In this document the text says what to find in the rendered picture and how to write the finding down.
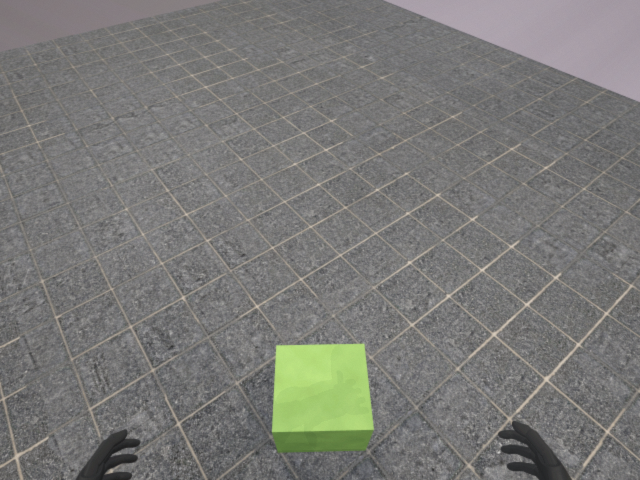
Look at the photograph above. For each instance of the robot left hand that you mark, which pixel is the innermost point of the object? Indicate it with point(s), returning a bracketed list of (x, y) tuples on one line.
[(101, 461)]

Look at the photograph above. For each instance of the robot right hand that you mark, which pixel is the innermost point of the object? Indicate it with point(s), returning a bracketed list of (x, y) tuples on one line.
[(547, 466)]

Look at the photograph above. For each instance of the carton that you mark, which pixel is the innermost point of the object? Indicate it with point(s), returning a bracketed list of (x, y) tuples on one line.
[(321, 398)]

